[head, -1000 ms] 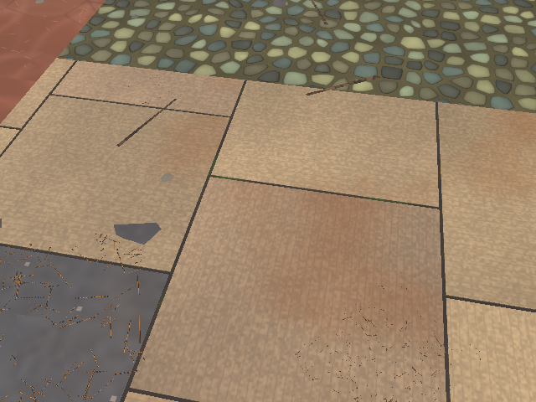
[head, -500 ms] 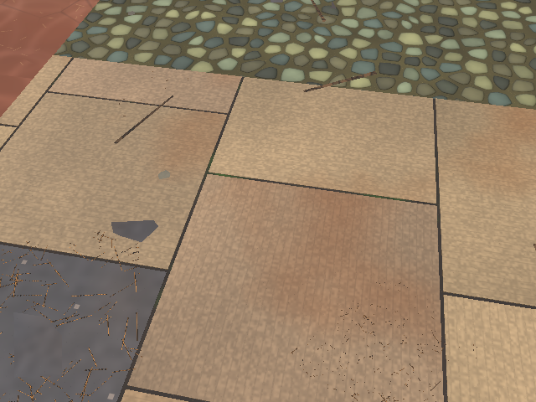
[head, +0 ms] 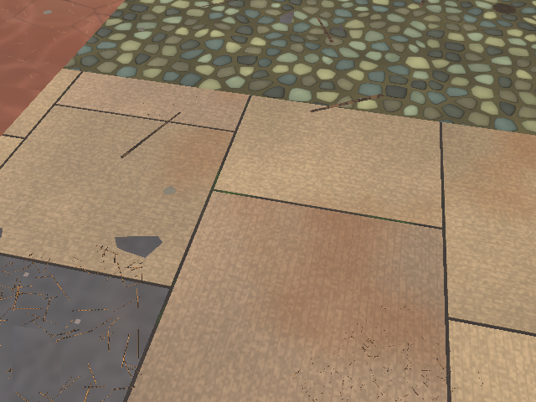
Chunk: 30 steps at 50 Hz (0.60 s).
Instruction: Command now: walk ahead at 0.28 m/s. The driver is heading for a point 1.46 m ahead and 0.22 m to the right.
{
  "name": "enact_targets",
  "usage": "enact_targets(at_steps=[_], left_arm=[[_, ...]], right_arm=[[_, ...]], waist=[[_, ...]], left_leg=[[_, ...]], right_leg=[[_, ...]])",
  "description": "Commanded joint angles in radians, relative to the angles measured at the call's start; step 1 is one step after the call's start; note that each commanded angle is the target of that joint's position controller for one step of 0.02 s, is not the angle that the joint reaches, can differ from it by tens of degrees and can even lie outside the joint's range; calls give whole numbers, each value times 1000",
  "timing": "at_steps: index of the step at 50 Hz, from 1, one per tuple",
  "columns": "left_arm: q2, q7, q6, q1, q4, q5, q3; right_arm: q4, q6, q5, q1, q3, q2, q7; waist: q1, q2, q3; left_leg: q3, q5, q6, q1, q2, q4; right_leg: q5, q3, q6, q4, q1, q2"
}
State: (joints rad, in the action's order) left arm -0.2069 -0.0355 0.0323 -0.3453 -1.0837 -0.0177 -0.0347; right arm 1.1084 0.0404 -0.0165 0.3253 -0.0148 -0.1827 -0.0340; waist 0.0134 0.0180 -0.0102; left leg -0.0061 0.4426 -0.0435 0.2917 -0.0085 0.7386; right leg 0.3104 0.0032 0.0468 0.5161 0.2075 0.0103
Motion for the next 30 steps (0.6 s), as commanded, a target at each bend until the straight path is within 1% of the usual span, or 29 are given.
enact_targets(at_steps=[1,2,3,4,5,6,7,8,9,10,11,12,13,14,16,17,18,20,22,23,24,25,26,27,28,29,30], left_arm=[[-177,4,23,22,61,-12,-36],[-175,6,21,82,81,-25,-35],[-174,8,15,92,88,-31,-36],[-157,9,16,98,97,-29,-32],[-91,18,26,118,113,-16,-12],[-48,19,48,120,149,-13,-4],[-71,21,61,133,157,-28,-8],[-91,30,72,140,163,-36,-9],[-103,35,79,132,153,-28,-14],[-121,36,85,141,151,-14,-22],[-134,41,87,155,152,-6,-29],[-123,46,84,162,150,-3,-29],[-102,51,80,178,154,-2,-26],[-87,53,75,212,168,-1,-21],[-62,55,72,322,216,-2,-8],[-52,58,72,375,237,-4,-1],[-50,61,73,414,252,-7,3],[-62,69,73,466,275,-13,6],[-77,78,76,499,300,-16,6],[-88,83,79,502,308,-16,3],[-106,87,82,481,310,-15,-4],[-131,87,84,434,303,-13,-16],[-164,83,84,328,277,-14,-34],[-206,75,79,151,224,-19,-59],[-274,63,71,-37,184,-7,-78],[-333,70,68,-113,156,10,-88],[-234,71,67,-81,152,7,-62]], right_arm=[[-66,47,-13,-21,-13,-55,16],[-45,54,-13,32,-17,-52,18],[-8,55,-7,97,-26,-55,18],[21,51,0,171,-36,-69,19],[41,50,3,299,-52,-122,16],[34,57,1,386,-73,-237,26],[28,73,16,336,-59,-205,30],[-7,85,12,240,-43,-149,33],[-30,88,9,176,-35,-134,40],[-48,85,8,138,-30,-128,46],[-52,79,11,138,-21,-102,47],[-48,71,16,167,-16,-85,44],[-42,65,19,198,-15,-89,39],[-42,60,21,217,-16,-101,32],[-55,53,23,219,-17,-126,19],[-61,52,22,222,-19,-140,15],[-63,52,20,233,-22,-152,11],[-58,53,12,258,-27,-166,9],[-53,52,2,260,-33,-168,8],[-53,49,0,253,-37,-171,7],[-58,45,2,238,-41,-179,7],[-64,40,6,222,-47,-194,7],[-70,32,12,205,-52,-204,7],[-82,24,18,185,-49,-198,9],[-112,25,32,177,-36,-170,14],[-113,50,23,328,10,10,33],[-105,81,-8,252,-12,-86,38]], waist=[[-30,125,168],[-71,110,156],[-92,83,134],[-111,29,112],[-148,-158,56],[-155,-343,47],[-118,-253,101],[-79,-150,159],[-55,-113,157],[-40,-88,148],[-39,-92,138],[-45,-106,122],[-52,-115,112],[-58,-111,114],[-75,-92,136],[-86,-93,146],[-95,-101,151],[-101,-115,167],[-88,-118,180],[-74,-118,173],[-49,-124,147],[-15,-144,97],[43,-167,17],[128,-166,-88],[187,-75,-229],[91,238,-424],[123,177,-373]], left_leg=[[-2,51,-43,119,57,-19],[35,-27,-52,-35,35,-181],[80,-141,-36,-181,-17,-269],[46,-172,-26,-278,-13,-303],[-212,-47,-67,-402,160,-424],[-609,99,-194,-480,363,-574],[-734,226,-254,-395,431,-604],[-644,223,-228,-366,397,-601],[-521,116,-186,-352,343,-602],[-423,-24,-151,-343,304,-608],[-330,-171,-125,-335,267,-610],[-255,-291,-114,-332,234,-609],[-207,-389,-114,-334,217,-604],[-174,-454,-119,-330,208,-605],[-129,-494,-123,-277,192,-624],[-111,-489,-122,-247,184,-637],[-99,-478,-122,-230,183,-649],[-89,-473,-129,-236,202,-663],[-80,-522,-124,-296,233,-647],[-73,-577,-116,-335,246,-623],[-62,-697,-105,-372,255,-579],[-51,-889,-93,-402,259,-508],[-33,-1084,-79,-409,250,-380],[-4,-1149,-52,-344,210,-178],[13,-849,-26,-95,159,134],[-29,-10,35,270,-50,516],[-153,92,9,381,-25,654]], right_leg=[[402,410,170,-362,105,-309],[332,299,130,-327,177,-243],[274,209,104,-254,232,-174],[209,142,81,-137,282,-120],[122,24,32,169,389,-36],[217,-29,11,427,594,49],[233,56,29,619,672,-9],[123,90,46,688,731,-64],[25,77,51,683,727,-93],[-51,68,48,636,706,-114],[-102,54,39,587,668,-128],[-137,30,26,555,636,-127],[-165,7,11,527,626,-122],[-189,-8,-2,483,627,-119],[-253,-31,-21,328,590,-102],[-290,-46,-26,247,550,-87],[-319,-60,-28,185,510,-72],[-347,-70,-22,108,464,-56],[-344,-53,1,53,457,-55],[-329,-49,16,30,444,-51],[-307,-52,32,13,400,-38],[-279,-67,49,17,319,-12],[-254,-88,70,29,179,23],[-267,-90,100,21,-52,34],[-215,127,161,48,-386,-152],[37,666,344,-101,-711,-416],[121,782,311,-235,-651,-389]])
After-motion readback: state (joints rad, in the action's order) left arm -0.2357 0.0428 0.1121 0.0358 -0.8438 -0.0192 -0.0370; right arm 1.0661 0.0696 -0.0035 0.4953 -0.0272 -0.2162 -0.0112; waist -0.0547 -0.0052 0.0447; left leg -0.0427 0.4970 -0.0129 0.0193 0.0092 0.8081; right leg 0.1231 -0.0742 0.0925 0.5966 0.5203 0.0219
